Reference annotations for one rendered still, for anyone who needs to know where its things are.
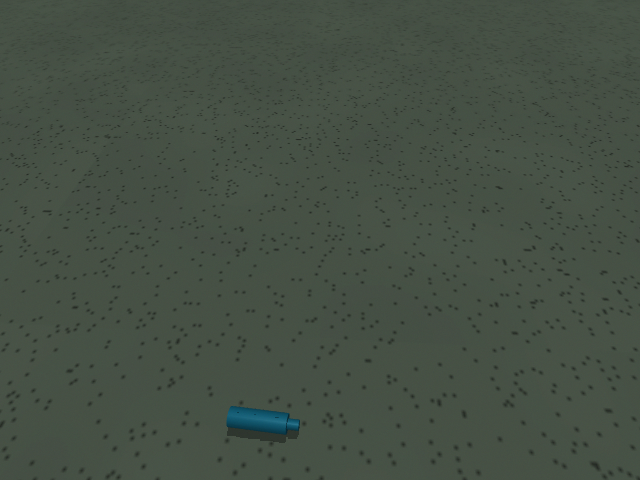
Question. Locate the bottle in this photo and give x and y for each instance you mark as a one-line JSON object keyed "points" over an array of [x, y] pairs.
{"points": [[261, 420]]}

